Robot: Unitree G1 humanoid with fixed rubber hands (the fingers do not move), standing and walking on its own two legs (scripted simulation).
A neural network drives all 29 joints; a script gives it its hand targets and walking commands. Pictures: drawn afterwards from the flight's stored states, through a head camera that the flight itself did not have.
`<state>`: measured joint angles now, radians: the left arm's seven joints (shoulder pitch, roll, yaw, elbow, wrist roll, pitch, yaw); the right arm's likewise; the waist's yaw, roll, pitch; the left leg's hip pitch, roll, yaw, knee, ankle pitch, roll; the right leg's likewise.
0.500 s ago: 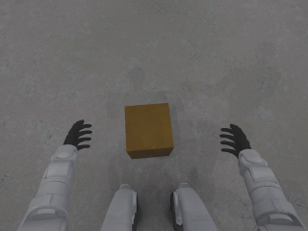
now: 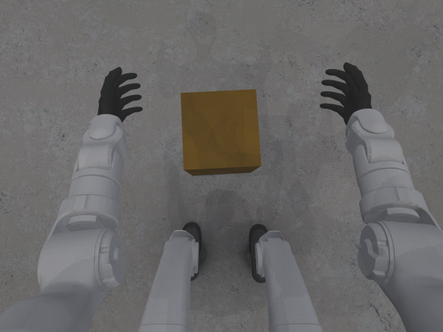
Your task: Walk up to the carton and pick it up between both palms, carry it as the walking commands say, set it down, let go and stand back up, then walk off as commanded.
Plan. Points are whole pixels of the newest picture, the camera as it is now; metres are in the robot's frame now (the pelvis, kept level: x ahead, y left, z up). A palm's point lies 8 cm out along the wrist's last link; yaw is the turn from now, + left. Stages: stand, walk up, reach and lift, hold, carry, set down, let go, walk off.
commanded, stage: reach and lift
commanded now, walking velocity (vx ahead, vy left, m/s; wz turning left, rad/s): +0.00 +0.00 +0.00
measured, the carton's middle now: (220, 137) +0.50 +0.02 -0.54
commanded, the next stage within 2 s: none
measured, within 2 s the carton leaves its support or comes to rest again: neither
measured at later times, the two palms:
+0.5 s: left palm (127, 100) +0.50 +0.20 -0.14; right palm (336, 91) +0.52 -0.21 -0.14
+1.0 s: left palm (149, 122) +0.50 +0.20 -0.31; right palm (307, 116) +0.51 -0.20 -0.31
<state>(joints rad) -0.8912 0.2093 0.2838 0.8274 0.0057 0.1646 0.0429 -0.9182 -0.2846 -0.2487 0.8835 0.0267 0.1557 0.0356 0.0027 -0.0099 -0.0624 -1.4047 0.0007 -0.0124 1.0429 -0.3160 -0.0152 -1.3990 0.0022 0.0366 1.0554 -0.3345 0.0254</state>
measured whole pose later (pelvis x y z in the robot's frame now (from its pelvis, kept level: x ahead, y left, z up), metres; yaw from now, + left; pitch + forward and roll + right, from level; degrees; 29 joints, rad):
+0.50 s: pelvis +0.00 -0.01 -0.02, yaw +0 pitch +50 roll +0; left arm -1.06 0.19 0.41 0.82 0.08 0.12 0.01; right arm -1.11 -0.27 -0.36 0.89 -0.09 0.12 0.05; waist 0.03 0.00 -0.10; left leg -1.64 0.00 -0.03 1.09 -0.32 -0.03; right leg -1.64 0.02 0.04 1.11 -0.33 0.02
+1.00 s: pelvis -0.03 -0.01 -0.18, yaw +0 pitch +50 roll +1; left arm -1.23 0.29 0.29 0.89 -0.08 0.15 0.09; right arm -1.27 -0.36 -0.20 0.94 0.06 0.16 -0.05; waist 0.02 0.00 0.00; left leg -2.10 -0.03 -0.04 1.73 -0.50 -0.04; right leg -2.10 0.04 0.05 1.75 -0.52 0.04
